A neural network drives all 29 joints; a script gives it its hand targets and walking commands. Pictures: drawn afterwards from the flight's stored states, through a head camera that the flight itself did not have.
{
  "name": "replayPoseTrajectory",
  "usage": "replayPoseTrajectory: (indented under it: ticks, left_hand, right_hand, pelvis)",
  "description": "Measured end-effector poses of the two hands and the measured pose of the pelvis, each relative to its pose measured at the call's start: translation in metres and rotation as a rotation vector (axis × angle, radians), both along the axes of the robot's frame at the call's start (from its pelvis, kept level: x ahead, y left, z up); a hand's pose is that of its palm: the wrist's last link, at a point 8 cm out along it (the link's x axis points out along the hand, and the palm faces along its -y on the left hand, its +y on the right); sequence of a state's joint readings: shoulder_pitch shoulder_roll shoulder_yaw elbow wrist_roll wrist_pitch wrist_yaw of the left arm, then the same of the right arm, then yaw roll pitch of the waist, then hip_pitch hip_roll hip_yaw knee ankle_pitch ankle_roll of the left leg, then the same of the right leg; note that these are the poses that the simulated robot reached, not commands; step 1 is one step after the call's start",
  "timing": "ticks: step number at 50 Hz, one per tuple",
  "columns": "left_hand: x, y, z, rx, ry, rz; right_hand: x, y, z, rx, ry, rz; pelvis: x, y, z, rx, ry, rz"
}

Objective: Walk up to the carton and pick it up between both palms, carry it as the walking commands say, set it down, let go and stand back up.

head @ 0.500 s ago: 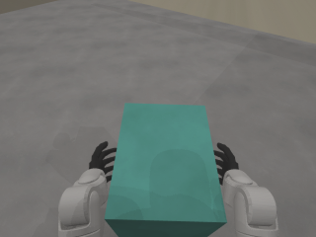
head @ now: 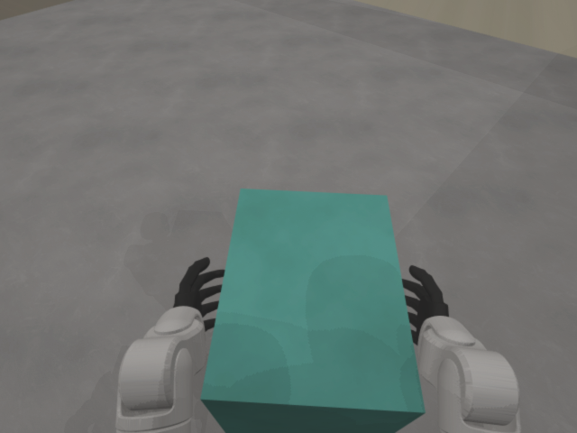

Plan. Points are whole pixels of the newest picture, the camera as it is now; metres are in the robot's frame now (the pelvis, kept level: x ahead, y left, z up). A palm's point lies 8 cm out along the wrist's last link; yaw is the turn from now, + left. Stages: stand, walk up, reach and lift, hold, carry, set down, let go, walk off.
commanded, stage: carry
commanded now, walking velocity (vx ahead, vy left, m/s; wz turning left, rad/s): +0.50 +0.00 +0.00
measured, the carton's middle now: (306, 319) +0.27 +0.00 +0.01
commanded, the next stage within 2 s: none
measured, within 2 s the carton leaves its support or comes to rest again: neither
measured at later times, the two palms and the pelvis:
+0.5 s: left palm (204, 127) +0.64 +0.20 +0.08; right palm (354, 137) +0.61 -0.09 +0.08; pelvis +0.39 +0.07 +0.02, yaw -4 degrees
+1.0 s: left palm (235, 47) +1.01 +0.19 +0.07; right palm (344, 50) +1.00 -0.10 +0.07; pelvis +0.77 +0.05 +0.02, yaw +1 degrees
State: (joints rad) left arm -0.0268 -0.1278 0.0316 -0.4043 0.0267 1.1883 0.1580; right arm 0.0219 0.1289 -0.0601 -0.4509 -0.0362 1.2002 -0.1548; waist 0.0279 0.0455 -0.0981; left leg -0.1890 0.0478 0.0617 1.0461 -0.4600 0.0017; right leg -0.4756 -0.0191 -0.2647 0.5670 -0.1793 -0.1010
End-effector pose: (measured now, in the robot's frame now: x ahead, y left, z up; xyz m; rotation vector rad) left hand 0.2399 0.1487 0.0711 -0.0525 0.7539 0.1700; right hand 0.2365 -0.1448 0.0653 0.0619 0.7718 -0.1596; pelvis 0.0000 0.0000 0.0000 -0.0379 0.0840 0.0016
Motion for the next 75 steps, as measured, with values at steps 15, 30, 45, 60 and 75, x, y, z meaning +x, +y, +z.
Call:
replayPoseTrajectory:
  ticks: [15, 30, 45, 60, 75]
  left_hand:
    - [0.232, 0.020, 0.044, -0.018, -0.159, -0.018]
    - [0.461, 0.062, 0.012, -0.064, 0.029, -0.074]
    - [0.713, 0.048, 0.012, 0.008, -0.082, -0.012]
    - [0.924, 0.059, 0.044, 0.001, -0.115, -0.007]
    - [1.158, 0.113, 0.006, -0.063, 0.032, -0.068]
  right_hand:
    - [0.225, 0.020, 0.045, 0.002, -0.162, -0.036]
    - [0.434, 0.064, 0.025, -0.047, 0.029, -0.087]
    - [0.709, 0.048, 0.008, 0.006, -0.081, -0.011]
    - [0.920, 0.059, 0.040, 0.029, -0.117, -0.030]
    - [1.136, 0.115, 0.021, -0.043, 0.032, -0.082]
  pelvis:
    - [0.233, 0.029, 0.019, 0.070, -0.007, -0.025]
    - [0.452, 0.079, 0.032, -0.005, -0.002, -0.043]
    - [0.714, 0.050, -0.007, -0.011, -0.009, -0.017]
    - [0.925, 0.067, 0.028, 0.076, -0.005, -0.017]
    - [1.153, 0.129, 0.026, 0.007, -0.002, -0.053]
